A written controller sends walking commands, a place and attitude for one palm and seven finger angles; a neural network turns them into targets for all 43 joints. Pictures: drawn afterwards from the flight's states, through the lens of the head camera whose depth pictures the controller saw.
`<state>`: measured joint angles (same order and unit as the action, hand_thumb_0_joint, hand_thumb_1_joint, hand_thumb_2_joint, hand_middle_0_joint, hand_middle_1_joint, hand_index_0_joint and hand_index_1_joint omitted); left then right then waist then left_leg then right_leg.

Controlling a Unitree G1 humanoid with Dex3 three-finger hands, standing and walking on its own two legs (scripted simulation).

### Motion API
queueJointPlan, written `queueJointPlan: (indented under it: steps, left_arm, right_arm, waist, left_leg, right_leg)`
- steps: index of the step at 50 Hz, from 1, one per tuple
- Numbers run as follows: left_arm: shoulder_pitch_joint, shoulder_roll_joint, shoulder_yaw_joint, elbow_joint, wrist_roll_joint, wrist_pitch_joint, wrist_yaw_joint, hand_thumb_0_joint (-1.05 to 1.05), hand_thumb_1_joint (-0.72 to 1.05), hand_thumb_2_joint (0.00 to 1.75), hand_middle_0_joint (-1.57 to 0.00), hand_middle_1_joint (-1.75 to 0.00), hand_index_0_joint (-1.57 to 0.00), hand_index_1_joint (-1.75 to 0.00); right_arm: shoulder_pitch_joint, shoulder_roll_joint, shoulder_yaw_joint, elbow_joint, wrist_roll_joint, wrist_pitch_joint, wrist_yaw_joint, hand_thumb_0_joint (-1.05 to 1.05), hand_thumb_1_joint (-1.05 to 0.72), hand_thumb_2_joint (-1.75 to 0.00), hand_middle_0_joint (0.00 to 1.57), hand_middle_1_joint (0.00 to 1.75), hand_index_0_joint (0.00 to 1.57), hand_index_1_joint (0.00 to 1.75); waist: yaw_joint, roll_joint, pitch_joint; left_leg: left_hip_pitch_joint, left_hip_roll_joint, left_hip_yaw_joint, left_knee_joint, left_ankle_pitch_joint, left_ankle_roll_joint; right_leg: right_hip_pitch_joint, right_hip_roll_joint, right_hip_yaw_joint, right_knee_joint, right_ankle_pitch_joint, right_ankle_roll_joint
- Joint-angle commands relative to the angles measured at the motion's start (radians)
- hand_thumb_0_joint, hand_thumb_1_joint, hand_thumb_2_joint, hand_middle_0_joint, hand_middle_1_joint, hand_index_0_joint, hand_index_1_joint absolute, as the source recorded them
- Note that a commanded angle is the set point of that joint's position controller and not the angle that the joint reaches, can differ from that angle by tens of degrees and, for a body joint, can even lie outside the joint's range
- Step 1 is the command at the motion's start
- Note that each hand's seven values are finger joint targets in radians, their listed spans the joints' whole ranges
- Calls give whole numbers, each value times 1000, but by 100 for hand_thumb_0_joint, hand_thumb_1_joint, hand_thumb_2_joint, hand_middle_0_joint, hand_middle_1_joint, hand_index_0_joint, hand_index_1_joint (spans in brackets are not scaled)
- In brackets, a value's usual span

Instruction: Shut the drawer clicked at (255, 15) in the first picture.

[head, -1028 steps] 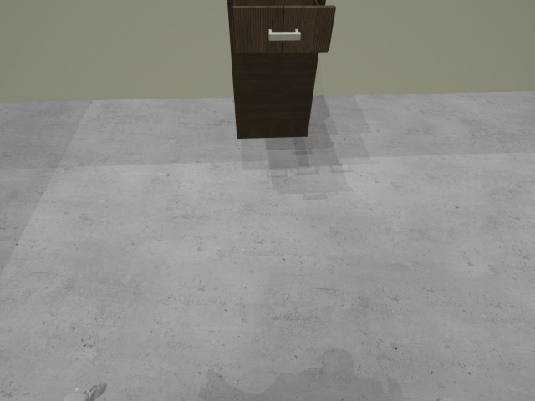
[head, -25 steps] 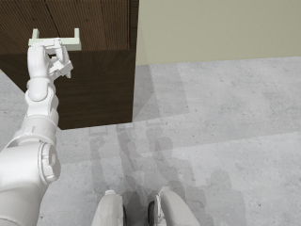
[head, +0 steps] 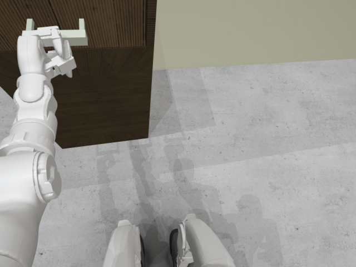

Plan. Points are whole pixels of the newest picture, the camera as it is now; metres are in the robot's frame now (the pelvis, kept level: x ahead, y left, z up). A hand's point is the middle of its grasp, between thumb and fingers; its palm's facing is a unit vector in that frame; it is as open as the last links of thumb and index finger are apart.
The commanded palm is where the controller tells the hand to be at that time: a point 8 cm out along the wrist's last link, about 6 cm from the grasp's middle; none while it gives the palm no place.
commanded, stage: pull the fist back off the drawer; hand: left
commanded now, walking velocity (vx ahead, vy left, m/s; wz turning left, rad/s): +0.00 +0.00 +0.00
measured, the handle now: (56, 30) +0.62 +0.20 +0.07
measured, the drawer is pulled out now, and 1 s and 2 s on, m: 0.00 0.00 0.00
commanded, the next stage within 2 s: draw the hand back to the body in 0.56 s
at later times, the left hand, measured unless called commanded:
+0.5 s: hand (71, 59) +0.55 +0.16 +0.06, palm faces +0.10 -1.00 -0.02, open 2.8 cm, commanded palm +0.52 +0.19 +0.07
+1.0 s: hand (45, 73) +0.46 +0.18 +0.12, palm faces +0.12 -0.99 -0.03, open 3.2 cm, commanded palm +0.42 +0.23 +0.13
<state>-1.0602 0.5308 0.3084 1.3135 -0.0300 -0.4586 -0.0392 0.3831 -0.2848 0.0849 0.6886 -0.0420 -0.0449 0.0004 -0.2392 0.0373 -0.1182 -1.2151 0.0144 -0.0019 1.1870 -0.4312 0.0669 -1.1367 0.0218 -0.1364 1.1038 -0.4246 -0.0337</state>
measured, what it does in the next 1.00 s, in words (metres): rises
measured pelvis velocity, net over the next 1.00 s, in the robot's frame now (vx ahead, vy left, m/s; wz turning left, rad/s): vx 0.07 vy -0.01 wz -0.02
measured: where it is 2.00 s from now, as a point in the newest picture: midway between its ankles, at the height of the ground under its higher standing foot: (158, 266)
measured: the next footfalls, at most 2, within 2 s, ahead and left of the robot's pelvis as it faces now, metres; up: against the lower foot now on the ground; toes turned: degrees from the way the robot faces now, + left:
none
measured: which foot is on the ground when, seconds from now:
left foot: down 0.00-1.00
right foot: down 0.00-1.00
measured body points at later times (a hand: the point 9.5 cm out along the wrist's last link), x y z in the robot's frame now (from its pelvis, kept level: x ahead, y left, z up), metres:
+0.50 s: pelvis +0.02 +0.00 +0.01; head +0.17 +0.03 +0.43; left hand +0.54 +0.22 +0.06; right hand +0.02 -0.26 -0.10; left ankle +0.06 +0.08 -0.63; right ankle +0.05 -0.11 -0.63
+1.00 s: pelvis +0.07 -0.01 +0.06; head +0.15 +0.00 +0.50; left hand +0.45 +0.24 +0.12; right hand +0.15 -0.26 -0.06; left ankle +0.06 +0.08 -0.63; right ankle +0.05 -0.11 -0.63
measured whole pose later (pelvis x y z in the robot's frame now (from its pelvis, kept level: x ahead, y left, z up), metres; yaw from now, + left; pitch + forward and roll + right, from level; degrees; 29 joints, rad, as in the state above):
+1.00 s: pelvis +0.07 -0.01 +0.06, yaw -1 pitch +16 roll -2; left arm -0.31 0.28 0.26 0.54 -0.20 -0.34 -0.07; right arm 0.34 -0.25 0.02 0.57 0.04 0.07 0.02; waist -0.07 0.04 -0.13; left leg -0.73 0.02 0.05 0.90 -0.45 0.05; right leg -0.69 0.05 -0.06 0.84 -0.43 -0.03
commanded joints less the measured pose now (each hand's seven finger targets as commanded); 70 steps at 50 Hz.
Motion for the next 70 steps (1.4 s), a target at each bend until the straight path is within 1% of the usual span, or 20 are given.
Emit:
queueJointPlan:
  steps: [1, 8, 15, 20, 23, 24, 30, 33, 36, 37, 39, 42, 51, 53, 58, 59, 60, 61, 66, 70]
  left_arm:
    - [-684, 201, 19, -272, -12, -58, 37, 0, 90, 90, -140, -160, -140, -160]
    - [-662, 166, 22, -294, -2, -63, 41, 0, 90, 90, -140, -160, -140, -160]
    - [-575, 135, 20, -300, -9, -56, 27, 0, 90, 90, -140, -160, -140, -160]
    - [-455, 90, 22, -348, -26, -66, 24, 0, 90, 90, -140, -160, -140, -160]
    - [-345, 76, 32, -401, -36, -81, 21, 0, 90, 90, -140, -160, -140, -160]
    - [-340, 46, 10, -426, -38, -86, 20, 0, 90, 90, -140, -160, -140, -160]
    - [-276, 71, 40, -373, -19, -85, 43, 0, 90, 90, -140, -160, -140, -160]
    - [-264, 52, 30, -416, -19, -103, 40, 0, 90, 90, -140, -160, -140, -160]
    - [-72, 103, 91, -616, -55, -109, 26, 0, 90, 90, -140, -160, -140, -160]
    - [20, 83, 73, -680, -71, -96, 16, 0, 90, 90, -140, -160, -140, -160]
    - [177, 13, 27, -786, -106, -53, -6, 0, 90, 90, -140, -160, -140, -160]
    - [338, -7, 22, -832, -146, 23, -21, 0, 90, 90, -140, -160, -140, -160]
    - [538, -110, -69, -1089, -200, 77, -64, 0, 90, 90, -140, -160, -140, -160]
    - [580, -97, -63, -1151, -210, 95, -86, 0, 90, 90, -140, -160, -140, -160]
    - [725, -84, -40, -1263, -240, 156, -109, 0, 90, 90, -140, -160, -140, -160]
    - [763, 34, -51, -1348, -117, 193, -13, 0, 90, 90, -140, -160, -140, -160]
    - [806, -52, -103, -1384, -109, 225, 32, 0, 90, 90, -140, -160, -140, -160]
    - [843, -72, -127, -1411, -94, 250, 63, 0, 90, 90, -140, -160, -140, -160]
    - [954, -42, -86, -1493, -68, 325, 134, 0, 90, 90, -140, -160, -140, -160]
    - [1013, -59, -91, -1580, -58, 347, 147, 0, 90, 90, -140, -160, -140, -160]
  right_arm:
    - [170, -212, -73, -38, 3, -8, -12, 0, -90, -90, 20, 30, 20, 30]
    - [186, -210, -86, -43, -9, 13, 6, 0, -90, -90, 20, 30, 20, 30]
    - [170, -199, -90, -62, -5, 42, 17, 0, -90, -90, 20, 30, 20, 30]
    - [159, -188, -99, -81, -1, 64, 25, 0, -90, -90, 20, 30, 20, 30]
    - [151, -178, -107, -98, 3, 81, 31, 0, -90, -90, 20, 30, 20, 30]
    - [145, -171, -108, -100, 4, 86, 34, 0, -90, -90, 20, 30, 20, 30]
    - [139, -163, -109, -97, 8, 115, 31, 0, -90, -90, 20, 30, 20, 30]
    - [135, -156, -112, -105, 8, 123, 31, 0, -90, -90, 20, 30, 20, 30]
    - [116, -151, -125, -153, 20, 135, 35, 0, -90, -90, 20, 30, 20, 30]
    - [113, -147, -124, -173, 26, 137, 37, 0, -90, -90, 20, 30, 20, 30]
    - [89, -130, -126, -196, 48, 138, 39, 0, -90, -90, 20, 30, 20, 30]
    - [58, -127, -125, -215, 74, 129, 23, 0, -90, -90, 20, 30, 20, 30]
    - [-46, -108, -120, -224, 97, 48, -9, 0, -90, -90, 20, 30, 20, 30]
    - [-64, -108, -122, -232, 99, 33, -17, 0, -90, -90, 20, 30, 20, 30]
    - [-139, -101, -108, -264, 104, -7, -31, 0, -90, -90, 20, 30, 20, 30]
    - [-208, -90, -119, -279, 103, 14, -45, 0, -90, -90, 20, 30, 20, 30]
    - [-220, -74, -109, -298, 100, 17, -54, 0, -90, -90, 20, 30, 20, 30]
    - [-233, -74, -104, -296, 102, 18, -60, 0, -90, -90, 20, 30, 20, 30]
    - [-274, -68, -88, -283, 92, 25, -82, 0, -90, -90, 20, 30, 20, 30]
    - [-295, -60, -79, -277, 82, 10, -83, 0, -90, -90, 20, 30, 20, 30]
  waist:
    - [-90, 184, -453]
    - [-72, 205, -507]
    - [-43, 183, -476]
    - [-9, 155, -506]
    - [31, 168, -555]
    - [31, 172, -551]
    - [28, 66, -445]
    - [35, 101, -489]
    - [128, 145, -657]
    - [146, 161, -688]
    - [156, 122, -641]
    - [160, -12, -481]
    - [159, 36, -309]
    - [172, 45, -336]
    - [205, 18, -279]
    - [251, 25, -281]
    - [225, 23, -222]
    - [230, 32, -192]
    - [240, -22, -112]
    - [249, 19, -67]
  left_leg:
    - [476, 30, -169, -201, -116, -32]
    - [553, 30, -186, -187, -24, -39]
    - [531, 26, -166, -189, -11, -38]
    - [582, 28, -153, -189, 96, -43]
    - [638, 27, -130, -189, 215, -49]
    - [652, 28, -126, -187, 243, -51]
    - [538, 17, -84, -181, 239, -36]
    - [591, 17, -81, -175, 308, -40]
    - [730, 15, -60, -203, 492, -53]
    - [772, 15, -59, -214, 572, -57]
    - [798, 21, -50, -246, 631, -54]
    - [685, 13, -20, -305, 511, -33]
    - [788, 7, -10, -407, 443, -34]
    - [841, 8, -16, -420, 481, -35]
    - [856, 2, -21, -473, 450, -35]
    - [909, 8, -10, -529, 411, -33]
    - [915, 8, -3, -558, 363, -31]
    - [930, 15, -9, -584, 363, -33]
    - [1010, 17, 1, -671, 368, -26]
    - [1090, 18, -4, -730, 402, -28]
  right_leg:
    - [37, 18, 105, -158, -62, 12]
    - [24, 18, 93, -141, -7, 6]
    - [61, 20, 94, -148, -5, 5]
    - [109, 24, 88, -149, 51, 5]
    - [167, 28, 86, -153, 108, 0]
    - [169, 29, 85, -154, 124, 1]
    - [235, 29, 101, -170, 152, 10]
    - [242, 29, 105, -158, 208, 9]
    - [409, 35, 109, -169, 356, 3]
    - [452, 38, 108, -171, 411, 2]
    - [511, 41, 102, -213, 468, 9]
    - [616, 38, 112, -268, 489, 15]
    - [653, 23, 110, -366, 455, 20]
    - [679, 20, 110, -376, 466, 18]
    - [742, 10, 100, -414, 456, 15]
    - [792, -19, 156, -482, 413, 2]
    - [798, -24, 152, -515, 389, 6]
    - [818, -29, 146, -528, 382, 3]
    - [911, -29, 147, -619, 407, 7]
    - [952, -26, 141, -673, 407, 2]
